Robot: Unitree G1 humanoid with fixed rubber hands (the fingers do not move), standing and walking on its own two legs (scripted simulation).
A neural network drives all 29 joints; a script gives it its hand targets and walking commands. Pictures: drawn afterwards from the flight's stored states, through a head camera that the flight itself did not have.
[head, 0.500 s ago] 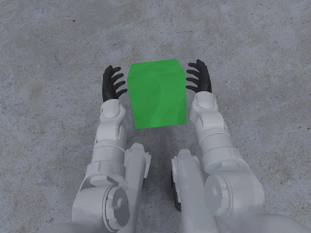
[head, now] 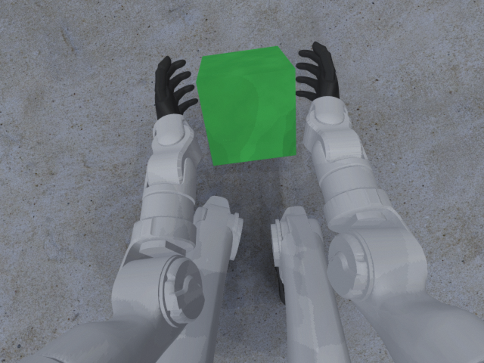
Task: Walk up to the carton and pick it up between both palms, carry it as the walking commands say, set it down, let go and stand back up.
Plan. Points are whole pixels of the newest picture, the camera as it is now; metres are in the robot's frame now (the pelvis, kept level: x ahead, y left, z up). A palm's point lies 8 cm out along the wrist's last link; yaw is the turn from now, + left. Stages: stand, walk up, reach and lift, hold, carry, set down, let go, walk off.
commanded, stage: set down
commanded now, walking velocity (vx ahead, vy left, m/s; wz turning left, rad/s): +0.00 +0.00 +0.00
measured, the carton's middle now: (246, 103) +0.51 +0.04 -0.21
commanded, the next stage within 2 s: none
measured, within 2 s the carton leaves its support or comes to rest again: neither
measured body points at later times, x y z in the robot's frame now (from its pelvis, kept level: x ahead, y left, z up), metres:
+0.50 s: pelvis -0.02 -0.01 -0.05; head +0.34 +0.00 +0.20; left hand +0.48 +0.17 -0.22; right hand +0.52 -0.07 -0.23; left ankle +0.12 +0.13 -0.45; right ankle +0.10 -0.11 -0.45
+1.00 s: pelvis -0.02 +0.00 -0.10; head +0.33 -0.01 +0.17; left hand +0.50 +0.18 -0.25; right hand +0.53 -0.07 -0.27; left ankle +0.12 +0.13 -0.45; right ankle +0.10 -0.11 -0.45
